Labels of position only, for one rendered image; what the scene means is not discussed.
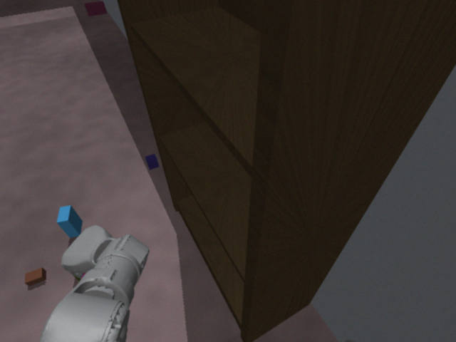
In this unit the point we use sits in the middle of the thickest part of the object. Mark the bookshelf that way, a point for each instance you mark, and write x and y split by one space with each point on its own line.
277 122

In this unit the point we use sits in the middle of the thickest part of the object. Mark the left robot arm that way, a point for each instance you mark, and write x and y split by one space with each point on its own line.
97 309

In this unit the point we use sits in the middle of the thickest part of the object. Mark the left robot hand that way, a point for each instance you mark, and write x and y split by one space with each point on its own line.
76 259

